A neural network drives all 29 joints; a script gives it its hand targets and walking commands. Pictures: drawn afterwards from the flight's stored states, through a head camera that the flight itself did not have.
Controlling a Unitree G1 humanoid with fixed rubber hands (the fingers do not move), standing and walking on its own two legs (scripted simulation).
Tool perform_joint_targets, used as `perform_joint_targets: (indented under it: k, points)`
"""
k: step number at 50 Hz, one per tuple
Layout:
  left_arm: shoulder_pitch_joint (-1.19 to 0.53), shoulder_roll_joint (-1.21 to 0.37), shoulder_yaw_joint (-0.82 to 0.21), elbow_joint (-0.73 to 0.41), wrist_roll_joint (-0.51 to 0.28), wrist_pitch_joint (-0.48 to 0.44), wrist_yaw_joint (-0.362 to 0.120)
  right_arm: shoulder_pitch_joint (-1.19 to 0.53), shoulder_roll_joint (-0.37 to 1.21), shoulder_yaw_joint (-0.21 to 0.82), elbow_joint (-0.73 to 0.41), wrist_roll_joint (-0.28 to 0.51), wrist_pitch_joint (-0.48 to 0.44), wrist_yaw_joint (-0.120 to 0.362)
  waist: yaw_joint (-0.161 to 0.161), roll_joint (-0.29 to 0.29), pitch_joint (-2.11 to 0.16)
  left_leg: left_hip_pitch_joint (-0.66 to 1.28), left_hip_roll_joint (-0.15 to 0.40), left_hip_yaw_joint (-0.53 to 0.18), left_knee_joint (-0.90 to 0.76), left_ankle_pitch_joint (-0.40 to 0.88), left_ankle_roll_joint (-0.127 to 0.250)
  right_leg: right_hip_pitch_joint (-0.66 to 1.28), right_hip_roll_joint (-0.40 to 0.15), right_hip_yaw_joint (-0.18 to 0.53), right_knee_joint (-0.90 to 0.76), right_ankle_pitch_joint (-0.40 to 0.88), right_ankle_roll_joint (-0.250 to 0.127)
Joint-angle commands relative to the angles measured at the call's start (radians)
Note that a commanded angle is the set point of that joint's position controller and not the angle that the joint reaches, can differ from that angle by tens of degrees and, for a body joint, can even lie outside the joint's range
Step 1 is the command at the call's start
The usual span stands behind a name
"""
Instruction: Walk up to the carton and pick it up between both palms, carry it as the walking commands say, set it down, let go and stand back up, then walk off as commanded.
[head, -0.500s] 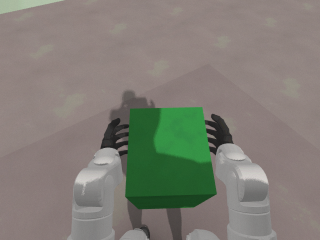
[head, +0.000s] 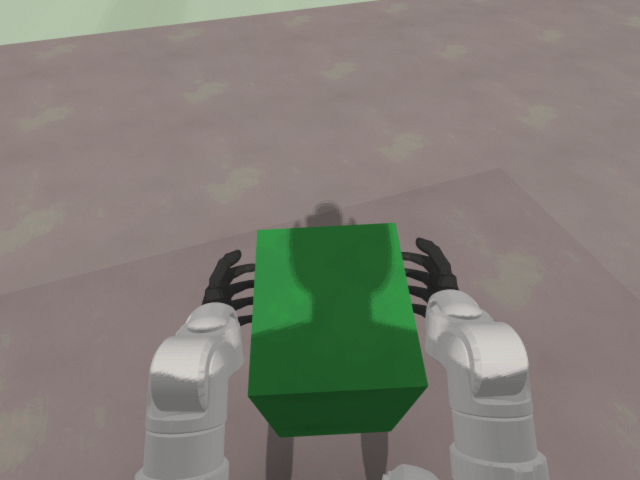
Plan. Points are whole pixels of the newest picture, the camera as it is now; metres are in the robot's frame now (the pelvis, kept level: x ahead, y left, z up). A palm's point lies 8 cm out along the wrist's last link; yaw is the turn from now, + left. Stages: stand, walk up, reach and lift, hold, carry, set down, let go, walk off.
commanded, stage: carry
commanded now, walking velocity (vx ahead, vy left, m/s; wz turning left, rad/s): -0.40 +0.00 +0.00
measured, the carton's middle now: (331, 341) +0.27 -0.01 +0.02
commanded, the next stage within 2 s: none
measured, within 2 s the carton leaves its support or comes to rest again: neither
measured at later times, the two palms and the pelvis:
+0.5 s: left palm out of the picture +0.08 +0.09 +0.11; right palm out of the picture +0.08 -0.15 +0.10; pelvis -0.19 -0.02 +0.02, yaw +2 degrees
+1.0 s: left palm out of the picture -0.15 +0.12 +0.11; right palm out of the picture -0.12 -0.13 +0.11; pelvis -0.41 -0.04 +0.01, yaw +5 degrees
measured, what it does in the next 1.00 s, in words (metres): walks backwards: right foot, then left foot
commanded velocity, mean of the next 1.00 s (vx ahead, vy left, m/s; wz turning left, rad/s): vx -0.40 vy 0.00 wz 0.00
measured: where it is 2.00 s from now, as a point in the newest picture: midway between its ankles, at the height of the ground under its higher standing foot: outside the picture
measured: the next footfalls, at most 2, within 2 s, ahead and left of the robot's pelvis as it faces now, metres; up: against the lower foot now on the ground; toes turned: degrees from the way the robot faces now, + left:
right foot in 0.32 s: -0.11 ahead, -0.13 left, +0.00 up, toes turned -3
left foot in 0.68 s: -0.28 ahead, +0.11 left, +0.00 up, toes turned +8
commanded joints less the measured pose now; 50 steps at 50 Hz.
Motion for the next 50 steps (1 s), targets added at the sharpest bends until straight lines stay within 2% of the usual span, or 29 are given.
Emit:
perform_joint_targets:
  k: [1, 2, 4, 10, 13, 15, 16, 17, 18, 19, 20, 21, 22, 23, 26, 30, 31, 32, 33, 34, 35, 36, 37, 39, 41, 43, 45, 49, 50]
  points:
    - [-0.355, -0.98, -0.519, -0.143, -0.274, -0.045, -0.129, -0.223, 0.958, 0.432, -0.09, 0.224, -0.024, 0.157, 0.026, 0.281, -0.291, 0.256, 0.389, -0.346, -0.16, 1.127, 0.179, -0.121, 0.116, 0.143, 0.387, -0.168, 0.03]
    - [-0.417, -1.018, -0.55, -0.199, -0.314, -0.063, -0.138, -0.241, 0.989, 0.428, -0.114, 0.222, -0.041, 0.163, 0.022, 0.198, -0.289, 0.219, 0.324, -0.232, -0.163, 0.957, 0.146, -0.109, 0.123, 0.158, 0.415, -0.066, 0.01]
    - [-0.44, -1.029, -0.578, -0.216, -0.344, -0.074, -0.152, -0.201, 0.998, 0.404, -0.103, 0.197, -0.064, 0.16, 0.015, 0.194, -0.314, 0.182, 0.251, -0.131, -0.167, 0.745, 0.121, -0.062, 0.156, 0.161, 0.429, 0.061, -0.019]
    - [-0.341, -0.952, -0.556, -0.157, -0.31, -0.048, -0.141, -0.142, 0.912, 0.391, -0.106, 0.159, -0.056, 0.135, 0.017, 0.238, -0.333, 0.223, 0.307, -0.292, -0.29, 0.574, 0.128, 0.04, 0.188, 0.128, 0.047, -0.021, -0.037]
    - [-0.307, -0.927, -0.52, -0.117, -0.288, -0.033, -0.139, -0.144, 0.906, 0.419, -0.105, 0.165, -0.039, 0.134, 0.015, 0.27, -0.325, 0.211, 0.296, -0.323, -0.336, 0.493, 0.121, 0.137, 0.197, 0.112, -0.194, -0.041, -0.064]
    - [-0.285, -0.919, -0.492, -0.094, -0.277, -0.029, -0.14, -0.166, 0.908, 0.447, -0.117, 0.178, -0.032, 0.134, 0.028, 0.238, -0.332, 0.177, 0.252, -0.284, -0.322, 0.401, 0.078, 0.261, 0.189, 0.076, -0.464, 0.076, -0.075]
    - [-0.277, -0.912, -0.478, -0.082, -0.271, -0.027, -0.144, -0.173, 0.904, 0.456, -0.116, 0.183, -0.028, 0.134, 0.03, 0.166, -0.322, 0.098, 0.202, -0.251, -0.285, 0.303, 0.039, 0.343, 0.139, 0.136, -0.554, 0.149, -0.085]
    - [-0.276, -0.903, -0.467, -0.069, -0.264, -0.026, -0.15, -0.181, 0.9, 0.464, -0.117, 0.184, -0.024, 0.133, 0.03, -0.019, -0.314, -0.036, 0.103, -0.159, -0.189, 0.145, -0.009, 0.421, 0.032, 0.269, -0.572, 0.211, -0.112]
    - [-0.286, -0.904, -0.453, -0.061, -0.252, -0.032, -0.156, -0.241, 0.892, 0.484, -0.152, 0.199, -0.023, 0.136, 0.046, -0.288, -0.263, -0.177, -0.007, -0.034, 0.11, -0.15, -0.059, 0.315, -0.197, 0.49, -0.608, 0.28, -0.221]
    - [-0.301, -0.922, -0.472, -0.1, -0.248, -0.034, -0.157, -0.276, 0.923, 0.502, -0.169, 0.215, -0.025, 0.138, 0.05, -0.228, -0.198, -0.227, -0.064, -0.073, 0.464, -0.287, -0.044, 0.185, -0.285, 0.46, -0.602, 0.565, -0.297]
    - [-0.32, -0.947, -0.477, -0.123, -0.246, -0.039, -0.157, -0.311, 0.959, 0.517, -0.168, 0.235, -0.031, 0.145, 0.047, -0.112, -0.185, -0.184, -0.057, -0.149, 0.643, -0.238, -0.021, 0.121, -0.224, 0.355, -0.585, 0.584, -0.293]
    - [-0.335, -0.953, -0.474, -0.13, -0.246, -0.044, -0.158, -0.334, 0.978, 0.527, -0.166, 0.248, -0.035, 0.15, 0.039, -0.071, -0.18, -0.161, -0.053, -0.163, 0.744, -0.13, -0.006, 0.078, -0.156, 0.253, -0.553, 0.498, -0.261]
    - [-0.339, -0.939, -0.457, -0.12, -0.239, -0.047, -0.158, -0.339, 0.976, 0.529, -0.152, 0.25, -0.036, 0.153, 0.035, -0.076, -0.183, -0.181, -0.056, -0.154, 0.793, -0.048, -0.008, 0.1, -0.117, 0.207, -0.519, 0.46, -0.243]
    - [-0.323, -0.929, -0.445, -0.111, -0.235, -0.049, -0.159, -0.325, 0.972, 0.527, -0.134, 0.246, -0.035, 0.15, 0.033, -0.076, -0.186, -0.204, -0.062, -0.136, 0.775, -0.018, -0.021, 0.153, -0.088, 0.175, -0.482, 0.504, -0.23]
    - [-0.3, -0.88, -0.418, -0.101, -0.214, -0.04, -0.146, -0.313, 0.952, 0.518, -0.106, 0.246, -0.019, 0.132, 0.031, -0.11, -0.209, -0.192, -0.062, -0.076, 0.491, -0.096, -0.032, 0.257, -0.073, 0.202, -0.439, 0.626, -0.218]
    - [-0.232, -0.849, -0.388, -0.068, -0.185, -0.025, -0.128, -0.251, 0.935, 0.51, -0.1, 0.241, -0.003, 0.12, 0.036, -0.255, -0.275, -0.09, -0.035, -0.02, 0.097, -0.179, -0.014, 0.387, -0.12, 0.323, -0.479, 0.75, -0.217]
    - [-0.222, -0.847, -0.387, -0.063, -0.181, -0.023, -0.125, -0.238, 0.934, 0.504, -0.094, 0.24, 0.0, 0.121, 0.038, -0.258, -0.29, -0.053, -0.028, -0.024, 0.015, -0.175, -0.009, 0.395, -0.127, 0.337, -0.474, 0.789, -0.214]
    - [-0.225, -0.853, -0.397, -0.066, -0.184, -0.022, -0.122, -0.225, 0.939, 0.497, -0.087, 0.239, 0.0, 0.123, 0.032, -0.225, -0.306, 0.009, -0.021, -0.021, -0.102, -0.118, -0.005, 0.38, -0.121, 0.324, -0.451, 0.81, -0.197]
    - [-0.234, -0.863, -0.411, -0.069, -0.193, -0.024, -0.12, -0.222, 0.946, 0.488, -0.082, 0.237, -0.003, 0.127, 0.027, -0.152, -0.314, 0.113, 0.013, -0.02, -0.27, 0.03, -0.001, 0.319, -0.098, 0.279, -0.418, 0.779, -0.153]
    - [-0.255, -0.875, -0.427, -0.071, -0.2, -0.026, -0.12, -0.225, 0.953, 0.473, -0.071, 0.233, -0.006, 0.13, 0.029, -0.059, -0.307, 0.231, 0.09, -0.089, -0.319, 0.092, 0.01, 0.188, -0.058, 0.245, -0.373, 0.655, -0.107]
    - [-0.263, -0.875, -0.44, -0.077, -0.205, -0.028, -0.117, -0.217, 0.942, 0.464, -0.066, 0.23, -0.008, 0.134, 0.031, 0.12, -0.291, 0.315, 0.26, -0.268, -0.359, 0.215, 0.049, 0.009, 0.019, 0.188, -0.268, 0.38, -0.056]
    - [-0.358, -0.917, -0.515, -0.164, -0.255, -0.034, -0.133, -0.221, 0.958, 0.45, -0.076, 0.221, -0.032, 0.135, 0.004, 0.479, -0.246, 0.225, 0.482, -0.493, -0.314, 0.676, 0.183, -0.155, 0.149, 0.068, -0.039, -0.049, -0.02]
    - [-0.379, -0.953, -0.51, -0.139, -0.255, -0.045, -0.126, -0.243, 0.968, 0.457, -0.103, 0.232, -0.037, 0.143, 0.016, 0.366, -0.251, 0.182, 0.467, -0.374, -0.259, 0.999, 0.232, -0.098, 0.185, 0.158, 0.276, -0.146, -0.025]
    - [-0.426, -0.995, -0.539, -0.184, -0.299, -0.065, -0.137, -0.253, 0.974, 0.446, -0.125, 0.224, -0.056, 0.157, 0.032, 0.179, -0.251, 0.132, 0.347, -0.174, -0.201, 0.852, 0.158, -0.104, 0.194, 0.207, 0.448, -0.015, -0.036]
    - [-0.418, -0.991, -0.564, -0.189, -0.319, -0.067, -0.142, -0.201, 0.956, 0.408, -0.105, 0.195, -0.063, 0.15, 0.02, 0.181, -0.269, 0.169, 0.265, -0.085, -0.167, 0.791, 0.121, -0.108, 0.221, 0.199, 0.461, 0.073, -0.037]
    - [-0.389, -0.959, -0.566, -0.192, -0.315, -0.06, -0.137, -0.166, 0.928, 0.387, -0.099, 0.178, -0.063, 0.139, 0.018, 0.208, -0.302, 0.242, 0.263, -0.124, -0.167, 0.751, 0.107, -0.091, 0.224, 0.174, 0.308, 0.041, -0.023]
    - [-0.353, -0.941, -0.562, -0.18, -0.303, -0.046, -0.129, -0.15, 0.902, 0.383, -0.11, 0.169, -0.055, 0.131, 0.015, 0.255, -0.309, 0.259, 0.295, -0.199, -0.21, 0.708, 0.11, -0.033, 0.229, 0.136, 0.127, -0.014, -0.025]
    - [-0.306, -0.909, -0.521, -0.117, -0.274, -0.023, -0.128, -0.131, 0.894, 0.413, -0.096, 0.166, -0.031, 0.13, 0.011, 0.311, -0.309, 0.245, 0.317, -0.287, -0.296, 0.556, 0.122, 0.118, 0.222, 0.092, -0.241, -0.061, -0.063]
    - [-0.297, -0.909, -0.508, -0.101, -0.27, -0.022, -0.13, -0.144, 0.896, 0.428, -0.103, 0.172, -0.029, 0.132, 0.018, 0.292, -0.317, 0.232, 0.303, -0.272, -0.29, 0.504, 0.105, 0.177, 0.22, 0.073, -0.375, 0.008, -0.07]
